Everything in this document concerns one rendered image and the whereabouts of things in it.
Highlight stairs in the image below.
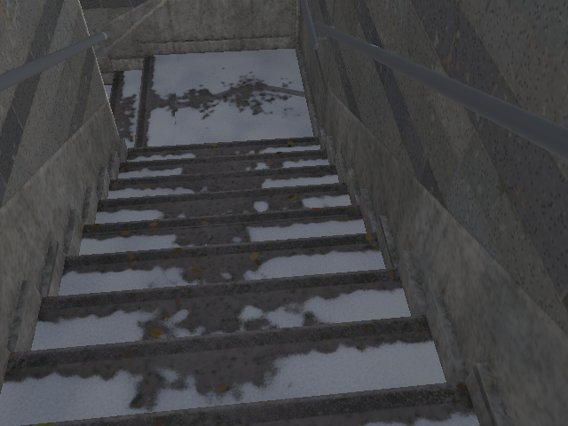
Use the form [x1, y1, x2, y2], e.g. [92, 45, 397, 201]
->
[105, 70, 142, 149]
[0, 137, 480, 426]

